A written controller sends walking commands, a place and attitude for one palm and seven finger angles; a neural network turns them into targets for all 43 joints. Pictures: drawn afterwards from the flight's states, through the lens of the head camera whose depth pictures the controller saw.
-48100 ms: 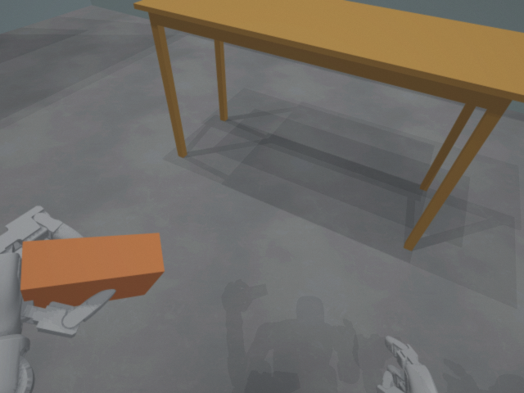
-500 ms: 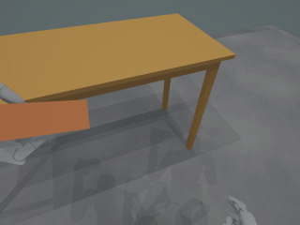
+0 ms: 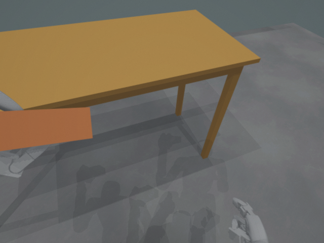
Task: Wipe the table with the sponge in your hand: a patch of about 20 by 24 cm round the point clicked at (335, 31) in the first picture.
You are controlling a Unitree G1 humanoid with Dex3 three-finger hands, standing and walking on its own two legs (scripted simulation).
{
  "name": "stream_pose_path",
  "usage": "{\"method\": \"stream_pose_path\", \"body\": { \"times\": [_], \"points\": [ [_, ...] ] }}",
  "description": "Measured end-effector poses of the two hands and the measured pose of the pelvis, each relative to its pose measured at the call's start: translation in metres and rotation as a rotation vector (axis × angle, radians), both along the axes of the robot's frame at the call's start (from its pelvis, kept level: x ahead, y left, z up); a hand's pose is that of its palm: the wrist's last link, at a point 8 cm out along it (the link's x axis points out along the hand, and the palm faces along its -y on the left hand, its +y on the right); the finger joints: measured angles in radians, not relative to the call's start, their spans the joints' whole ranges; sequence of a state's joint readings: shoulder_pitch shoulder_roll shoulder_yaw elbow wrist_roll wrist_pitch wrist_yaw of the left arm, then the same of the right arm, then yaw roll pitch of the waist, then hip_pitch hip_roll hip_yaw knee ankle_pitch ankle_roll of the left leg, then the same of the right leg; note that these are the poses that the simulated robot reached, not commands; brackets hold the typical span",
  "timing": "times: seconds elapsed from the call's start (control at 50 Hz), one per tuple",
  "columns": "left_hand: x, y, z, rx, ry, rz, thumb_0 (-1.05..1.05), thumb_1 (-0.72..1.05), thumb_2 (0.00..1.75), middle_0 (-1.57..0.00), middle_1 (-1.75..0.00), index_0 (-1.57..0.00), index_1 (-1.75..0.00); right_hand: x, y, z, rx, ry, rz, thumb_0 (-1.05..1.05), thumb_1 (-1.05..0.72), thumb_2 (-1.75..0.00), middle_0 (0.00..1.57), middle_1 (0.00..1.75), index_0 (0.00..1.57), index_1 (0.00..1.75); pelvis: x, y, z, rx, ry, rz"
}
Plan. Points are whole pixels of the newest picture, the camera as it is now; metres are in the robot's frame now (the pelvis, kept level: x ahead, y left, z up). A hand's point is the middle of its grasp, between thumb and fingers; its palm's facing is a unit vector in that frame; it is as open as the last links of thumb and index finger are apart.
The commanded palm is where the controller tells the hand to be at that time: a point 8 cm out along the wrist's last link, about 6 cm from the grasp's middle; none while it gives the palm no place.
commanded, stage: stop stepping back and stand still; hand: left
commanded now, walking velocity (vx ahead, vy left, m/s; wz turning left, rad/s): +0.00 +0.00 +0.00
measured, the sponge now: (54, 125) +0.25 +0.20 +0.23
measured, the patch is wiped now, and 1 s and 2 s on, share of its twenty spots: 0.90 0.90 0.90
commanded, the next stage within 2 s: stand and wait in 0.04 s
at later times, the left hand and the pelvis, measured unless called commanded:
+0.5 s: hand out of the picture +0.21 +0.25 +0.26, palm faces +0.49 -0.80 -0.34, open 9.1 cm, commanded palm +0.15 +0.29 +0.27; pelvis -0.01 +0.01 +0.00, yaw +0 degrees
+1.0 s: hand (1, 131) +0.21 +0.25 +0.25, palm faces +0.49 -0.80 -0.35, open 9.1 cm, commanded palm +0.15 +0.29 +0.27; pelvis -0.01 +0.01 +0.00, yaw +0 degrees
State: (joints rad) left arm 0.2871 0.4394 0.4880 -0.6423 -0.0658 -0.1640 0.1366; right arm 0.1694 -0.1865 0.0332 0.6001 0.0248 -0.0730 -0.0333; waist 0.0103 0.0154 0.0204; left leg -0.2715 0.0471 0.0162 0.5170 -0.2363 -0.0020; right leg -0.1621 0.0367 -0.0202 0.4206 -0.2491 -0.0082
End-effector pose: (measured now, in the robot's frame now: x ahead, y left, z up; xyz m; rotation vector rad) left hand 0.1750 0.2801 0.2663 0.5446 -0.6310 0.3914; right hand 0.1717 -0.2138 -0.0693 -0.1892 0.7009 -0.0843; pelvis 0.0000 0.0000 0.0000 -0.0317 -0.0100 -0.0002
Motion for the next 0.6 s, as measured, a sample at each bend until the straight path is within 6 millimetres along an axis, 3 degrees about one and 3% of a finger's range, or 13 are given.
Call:
{"method": "stream_pose_path", "body": {
  "times": [0.36,0.6],
  "points": [
    [-0.010,0.009,-0.003,-0.015,-0.002,-0.011,-0.02,-0.45,1.07,-0.82,-1.41,-0.86,-1.44,-0.020,-0.002,0.002,-0.034,0.008,-0.027,0.01,-0.90,-0.90,0.20,0.30,0.20,0.30,-0.011,0.011,0.001,-0.003,0.000,0.001],
    [-0.012,0.011,-0.006,-0.021,0.010,-0.008,-0.02,-0.45,1.07,-0.82,-1.41,-0.86,-1.44,-0.023,0.002,0.000,-0.024,0.006,-0.026,0.01,-0.90,-0.90,0.20,0.30,0.20,0.30,-0.014,0.013,0.001,-0.004,0.001,-0.001]
  ]
}}
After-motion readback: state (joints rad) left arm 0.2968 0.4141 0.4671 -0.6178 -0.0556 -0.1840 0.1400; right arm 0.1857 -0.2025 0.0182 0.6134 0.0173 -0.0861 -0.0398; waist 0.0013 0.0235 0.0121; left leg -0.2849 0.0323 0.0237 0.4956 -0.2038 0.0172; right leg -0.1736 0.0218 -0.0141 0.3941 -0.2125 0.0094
